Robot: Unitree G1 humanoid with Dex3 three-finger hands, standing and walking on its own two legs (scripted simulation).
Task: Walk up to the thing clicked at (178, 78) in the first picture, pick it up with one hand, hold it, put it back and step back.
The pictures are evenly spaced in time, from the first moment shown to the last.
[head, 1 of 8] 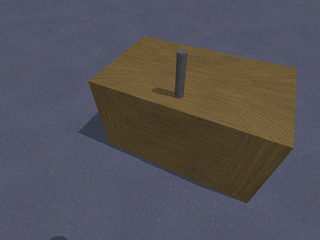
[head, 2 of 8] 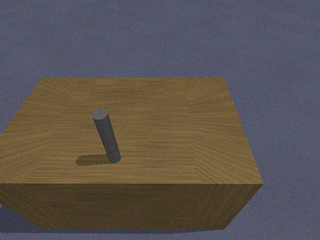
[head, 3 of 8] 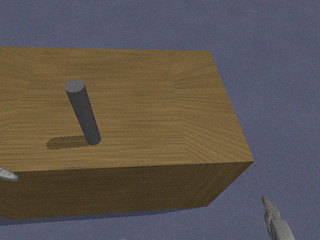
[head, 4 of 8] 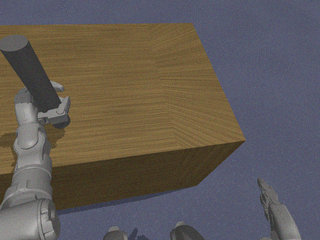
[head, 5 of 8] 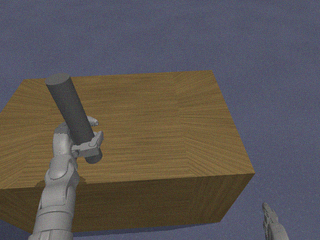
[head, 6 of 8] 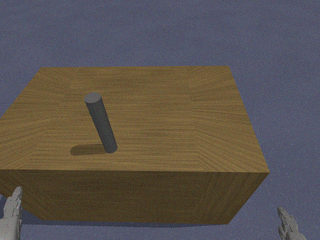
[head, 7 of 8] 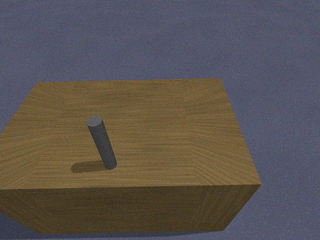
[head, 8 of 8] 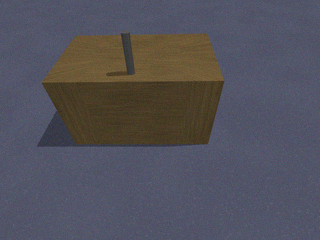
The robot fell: no
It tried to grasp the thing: yes
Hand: left
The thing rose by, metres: 0.25
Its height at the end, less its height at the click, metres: +0.00
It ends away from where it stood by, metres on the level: 0.01
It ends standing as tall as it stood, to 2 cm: yes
